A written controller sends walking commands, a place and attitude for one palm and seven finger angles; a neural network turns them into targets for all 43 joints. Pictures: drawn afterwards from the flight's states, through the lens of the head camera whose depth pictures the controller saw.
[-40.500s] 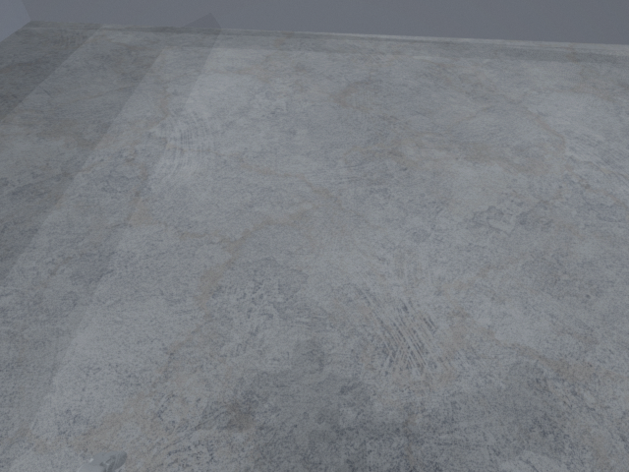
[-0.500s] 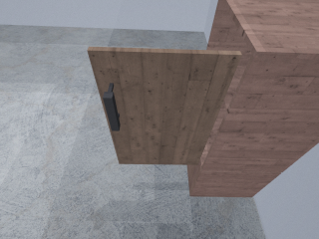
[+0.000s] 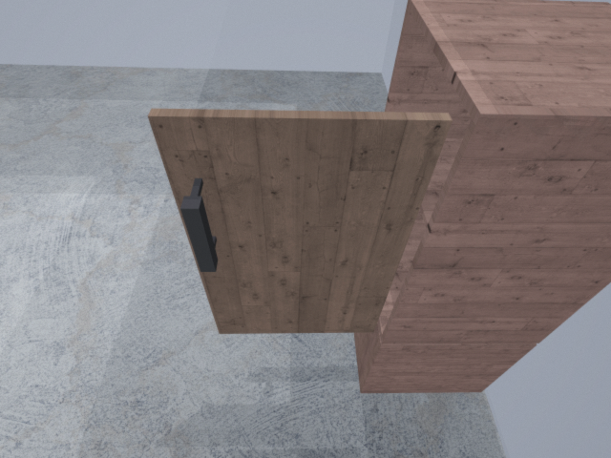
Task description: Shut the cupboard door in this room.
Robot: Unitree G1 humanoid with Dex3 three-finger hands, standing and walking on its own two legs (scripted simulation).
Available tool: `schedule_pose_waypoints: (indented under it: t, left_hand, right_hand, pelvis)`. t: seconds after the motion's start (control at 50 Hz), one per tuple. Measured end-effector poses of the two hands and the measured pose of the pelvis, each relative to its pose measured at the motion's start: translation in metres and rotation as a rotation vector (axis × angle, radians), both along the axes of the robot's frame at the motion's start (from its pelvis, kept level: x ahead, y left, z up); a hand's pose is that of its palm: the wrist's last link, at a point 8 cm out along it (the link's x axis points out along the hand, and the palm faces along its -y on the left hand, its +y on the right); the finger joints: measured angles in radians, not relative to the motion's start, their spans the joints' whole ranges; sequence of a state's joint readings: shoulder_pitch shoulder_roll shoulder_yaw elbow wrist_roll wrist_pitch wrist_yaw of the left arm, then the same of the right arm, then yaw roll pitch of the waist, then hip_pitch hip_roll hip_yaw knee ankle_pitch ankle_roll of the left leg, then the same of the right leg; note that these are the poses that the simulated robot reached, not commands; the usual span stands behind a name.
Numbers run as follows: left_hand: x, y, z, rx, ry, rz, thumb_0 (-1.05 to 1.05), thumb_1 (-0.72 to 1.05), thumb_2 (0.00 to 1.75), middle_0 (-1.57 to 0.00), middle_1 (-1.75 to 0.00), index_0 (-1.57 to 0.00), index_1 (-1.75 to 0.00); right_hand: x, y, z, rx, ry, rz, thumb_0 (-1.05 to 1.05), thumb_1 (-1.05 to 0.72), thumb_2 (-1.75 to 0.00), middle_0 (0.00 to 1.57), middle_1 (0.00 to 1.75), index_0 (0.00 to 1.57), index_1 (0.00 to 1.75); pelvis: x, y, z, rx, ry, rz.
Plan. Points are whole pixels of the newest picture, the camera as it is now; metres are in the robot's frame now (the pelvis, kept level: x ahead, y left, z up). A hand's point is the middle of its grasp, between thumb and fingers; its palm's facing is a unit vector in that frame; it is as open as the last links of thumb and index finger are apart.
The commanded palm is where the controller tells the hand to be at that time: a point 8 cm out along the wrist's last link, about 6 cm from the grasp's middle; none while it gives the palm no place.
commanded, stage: raise the hand and make a fist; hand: left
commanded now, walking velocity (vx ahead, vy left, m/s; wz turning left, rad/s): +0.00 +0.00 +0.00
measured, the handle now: (203, 226) +0.42 +0.18 +0.06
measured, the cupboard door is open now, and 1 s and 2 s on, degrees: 90 90 90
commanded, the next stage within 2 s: bring the fist close to the handle in 1.96 s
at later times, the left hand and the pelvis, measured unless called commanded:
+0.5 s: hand out of the picture +0.11 +0.18 -0.07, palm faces +0.17 -0.98 -0.03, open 6.0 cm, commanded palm +0.12 +0.22 -0.03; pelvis -0.04 -0.03 -0.09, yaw +3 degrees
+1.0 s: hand (141, 393) +0.19 +0.21 +0.02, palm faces +0.12 -0.99 -0.04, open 3.7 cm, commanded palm +0.15 +0.25 +0.01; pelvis +0.00 +0.01 -0.07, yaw +2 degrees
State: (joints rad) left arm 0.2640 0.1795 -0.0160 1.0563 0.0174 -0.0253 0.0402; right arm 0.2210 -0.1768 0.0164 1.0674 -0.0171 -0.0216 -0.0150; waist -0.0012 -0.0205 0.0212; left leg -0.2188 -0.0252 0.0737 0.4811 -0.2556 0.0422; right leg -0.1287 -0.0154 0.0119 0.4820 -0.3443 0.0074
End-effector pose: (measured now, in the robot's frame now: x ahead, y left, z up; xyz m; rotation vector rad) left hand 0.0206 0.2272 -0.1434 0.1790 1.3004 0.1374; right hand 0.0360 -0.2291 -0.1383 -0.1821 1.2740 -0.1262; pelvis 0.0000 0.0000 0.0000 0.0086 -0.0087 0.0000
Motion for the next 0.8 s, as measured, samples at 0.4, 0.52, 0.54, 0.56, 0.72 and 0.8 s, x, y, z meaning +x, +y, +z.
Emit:
schedule_pose_waypoints:
  t: [0.4,0.52,0.54,0.56,0.72,0.8]
  left_hand:
    - [0.108,-0.019,0.106,-0.169,-1.242,-0.084,0.00,0.90,0.89,-0.36,-0.47,-0.36,-0.47]
    - [0.062,0.004,0.083,-0.030,-1.152,0.035,0.01,0.90,0.89,-0.47,-0.59,-0.47,-0.59]
    - [0.062,0.007,0.093,0.003,-1.203,0.036,0.02,0.90,0.89,-0.49,-0.61,-0.49,-0.61]
    - [0.065,0.008,0.104,0.027,-1.264,0.025,0.02,0.90,0.89,-0.50,-0.63,-0.50,-0.63]
    - [0.137,-0.012,0.134,-0.157,-1.316,-0.193,0.01,0.90,0.90,-0.64,-0.78,-0.65,-0.79]
    - [0.149,-0.004,0.120,-0.207,-1.119,-0.117,0.01,0.90,0.90,-0.72,-0.86,-0.72,-0.87]
  right_hand:
    - [0.116,-0.040,0.024,-0.032,-0.743,0.129,0.01,-0.91,-0.90,0.20,0.30,0.21,0.30]
    - [0.144,-0.041,0.022,-0.075,-0.802,0.225,0.01,-0.91,-0.90,0.20,0.30,0.20,0.30]
    - [0.147,-0.038,0.019,-0.072,-0.804,0.237,0.01,-0.91,-0.90,0.20,0.30,0.20,0.30]
    - [0.150,-0.034,0.015,-0.065,-0.805,0.247,0.01,-0.91,-0.90,0.20,0.30,0.20,0.30]
    - [0.139,0.000,-0.009,0.033,-0.716,0.171,0.02,-0.91,-0.90,0.20,0.30,0.21,0.30]
    - [0.122,0.006,-0.005,0.034,-0.640,0.096,0.02,-0.91,-0.90,0.20,0.30,0.21,0.30]
  pelvis:
    - [-0.036,-0.030,-0.068,0.035,0.153,0.021]
    - [-0.038,-0.035,-0.088,-0.007,0.196,0.048]
    - [-0.038,-0.035,-0.090,-0.015,0.200,0.052]
    - [-0.037,-0.034,-0.091,-0.022,0.203,0.057]
    - [-0.028,-0.023,-0.084,-0.032,0.220,0.052]
    - [-0.016,-0.014,-0.070,-0.018,0.219,0.030]
